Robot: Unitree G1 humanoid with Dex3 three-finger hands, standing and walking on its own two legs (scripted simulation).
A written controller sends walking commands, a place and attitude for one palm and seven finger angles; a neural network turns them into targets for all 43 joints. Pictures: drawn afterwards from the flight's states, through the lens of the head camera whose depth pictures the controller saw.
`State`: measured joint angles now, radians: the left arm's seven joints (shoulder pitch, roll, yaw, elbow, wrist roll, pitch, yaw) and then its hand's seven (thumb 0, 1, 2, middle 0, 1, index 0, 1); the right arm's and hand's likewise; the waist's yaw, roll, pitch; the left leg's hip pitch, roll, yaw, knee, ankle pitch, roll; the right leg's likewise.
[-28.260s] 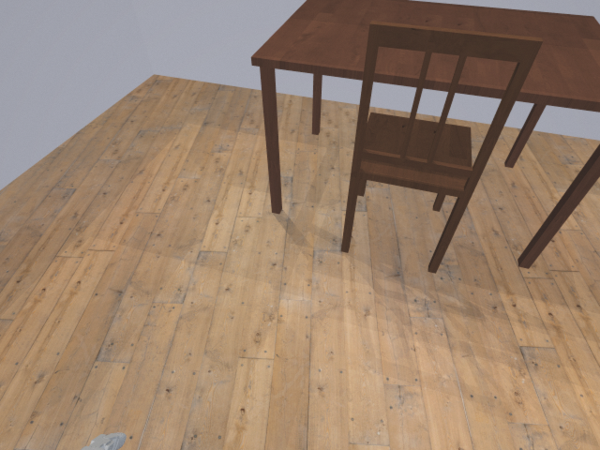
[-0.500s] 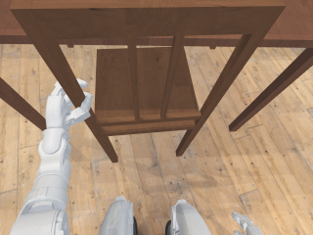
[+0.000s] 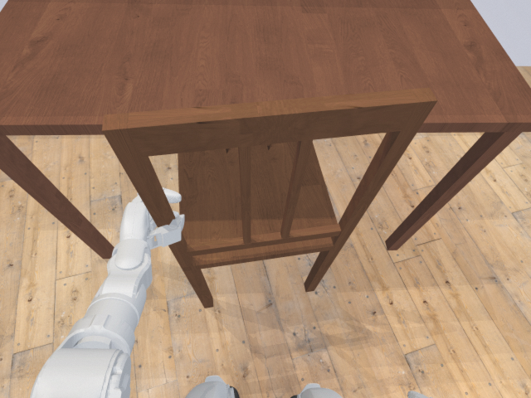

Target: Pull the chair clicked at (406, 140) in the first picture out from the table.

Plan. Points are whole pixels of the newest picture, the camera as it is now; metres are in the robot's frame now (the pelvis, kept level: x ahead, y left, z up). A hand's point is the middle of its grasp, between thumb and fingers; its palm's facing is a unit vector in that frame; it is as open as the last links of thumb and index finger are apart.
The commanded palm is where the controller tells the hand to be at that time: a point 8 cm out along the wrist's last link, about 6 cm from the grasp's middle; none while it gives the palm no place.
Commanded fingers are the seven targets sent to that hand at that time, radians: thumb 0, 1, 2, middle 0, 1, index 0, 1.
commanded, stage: step backward, pulling the chair out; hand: left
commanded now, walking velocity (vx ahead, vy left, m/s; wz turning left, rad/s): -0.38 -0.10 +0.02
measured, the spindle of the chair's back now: (245, 202) +0.44 +0.03 -0.04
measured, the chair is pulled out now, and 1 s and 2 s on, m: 0.04 0.12 0.22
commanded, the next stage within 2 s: none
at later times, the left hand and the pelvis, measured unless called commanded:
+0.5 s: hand (188, 271) +0.31 +0.12 -0.05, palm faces +0.09 -0.98 -0.17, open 5.9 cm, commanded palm +0.31 +0.17 -0.04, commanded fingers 0.00 0.90 0.90 -0.50 -1.45 -0.50 -1.45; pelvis -0.06 -0.02 +0.01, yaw +1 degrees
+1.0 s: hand (188, 292) +0.28 +0.12 -0.05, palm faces +0.06 -0.98 -0.20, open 6.0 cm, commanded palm +0.28 +0.17 -0.04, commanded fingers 0.00 0.90 0.90 -0.50 -1.45 -0.50 -1.45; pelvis -0.09 -0.03 +0.01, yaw +0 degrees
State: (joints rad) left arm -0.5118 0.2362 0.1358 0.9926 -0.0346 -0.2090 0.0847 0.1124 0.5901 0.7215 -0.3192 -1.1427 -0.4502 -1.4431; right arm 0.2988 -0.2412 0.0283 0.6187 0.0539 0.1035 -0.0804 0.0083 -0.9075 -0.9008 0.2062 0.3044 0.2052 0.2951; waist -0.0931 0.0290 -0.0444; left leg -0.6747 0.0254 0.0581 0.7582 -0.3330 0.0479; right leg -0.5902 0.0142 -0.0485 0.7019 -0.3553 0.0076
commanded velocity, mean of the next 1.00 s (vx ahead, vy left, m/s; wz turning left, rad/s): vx -0.38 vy -0.01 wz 0.04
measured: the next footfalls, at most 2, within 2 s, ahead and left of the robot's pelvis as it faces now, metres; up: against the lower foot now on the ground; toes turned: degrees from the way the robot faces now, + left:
left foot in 1.12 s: -0.06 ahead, +0.12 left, +0.00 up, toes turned +0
left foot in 1.70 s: -0.19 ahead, +0.12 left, +0.00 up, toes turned +3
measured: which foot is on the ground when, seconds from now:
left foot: down 0.00-0.96, up 0.98-1.00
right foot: down 0.00-1.00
